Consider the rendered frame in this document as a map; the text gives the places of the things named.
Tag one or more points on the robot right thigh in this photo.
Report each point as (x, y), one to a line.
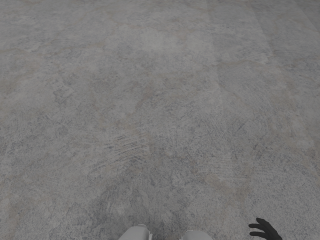
(196, 235)

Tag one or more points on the right robot hand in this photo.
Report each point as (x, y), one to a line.
(269, 232)

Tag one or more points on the robot left shin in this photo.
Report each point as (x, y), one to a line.
(142, 225)

